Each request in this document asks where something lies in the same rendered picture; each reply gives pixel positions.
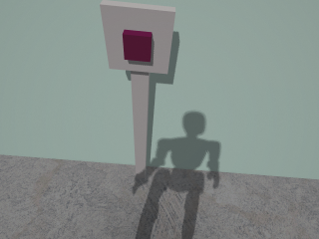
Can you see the panel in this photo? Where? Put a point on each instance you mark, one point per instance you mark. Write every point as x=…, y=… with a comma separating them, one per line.
x=118, y=16

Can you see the button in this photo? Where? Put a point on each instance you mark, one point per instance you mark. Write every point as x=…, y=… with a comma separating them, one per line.
x=137, y=45

